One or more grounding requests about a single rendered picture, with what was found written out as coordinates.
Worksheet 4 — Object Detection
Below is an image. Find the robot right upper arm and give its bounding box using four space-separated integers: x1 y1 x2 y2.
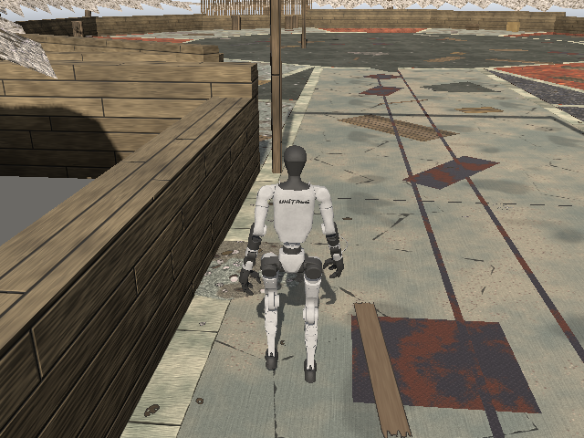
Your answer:
313 185 336 235

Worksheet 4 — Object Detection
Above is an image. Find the robot left hand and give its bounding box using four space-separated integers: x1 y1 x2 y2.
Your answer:
239 268 261 295

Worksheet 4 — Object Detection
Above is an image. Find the robot right hand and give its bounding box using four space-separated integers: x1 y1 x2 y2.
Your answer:
323 257 344 278

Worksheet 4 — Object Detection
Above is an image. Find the left robot forearm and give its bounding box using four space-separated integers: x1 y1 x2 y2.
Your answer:
242 223 262 271

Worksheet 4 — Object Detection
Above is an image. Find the right robot forearm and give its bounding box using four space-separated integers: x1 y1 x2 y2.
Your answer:
326 222 342 261

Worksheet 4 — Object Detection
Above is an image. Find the robot left upper arm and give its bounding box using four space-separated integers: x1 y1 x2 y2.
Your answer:
253 184 276 237

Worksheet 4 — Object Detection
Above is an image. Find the right robot foot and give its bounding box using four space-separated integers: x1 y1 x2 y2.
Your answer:
304 359 317 383

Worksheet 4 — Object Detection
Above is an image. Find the humanoid robot torso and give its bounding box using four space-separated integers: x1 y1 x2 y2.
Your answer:
272 181 316 274

